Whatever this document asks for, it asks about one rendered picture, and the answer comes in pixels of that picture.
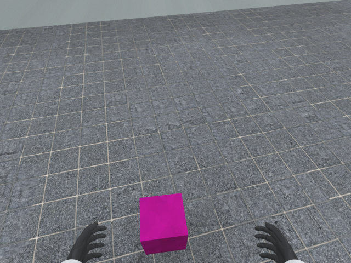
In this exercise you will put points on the carton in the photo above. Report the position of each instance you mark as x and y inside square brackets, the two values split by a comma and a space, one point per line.
[162, 223]

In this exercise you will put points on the robot left hand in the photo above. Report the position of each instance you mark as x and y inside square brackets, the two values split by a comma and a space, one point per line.
[82, 246]

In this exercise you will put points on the robot right hand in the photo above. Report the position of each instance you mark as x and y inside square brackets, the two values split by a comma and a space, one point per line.
[280, 246]

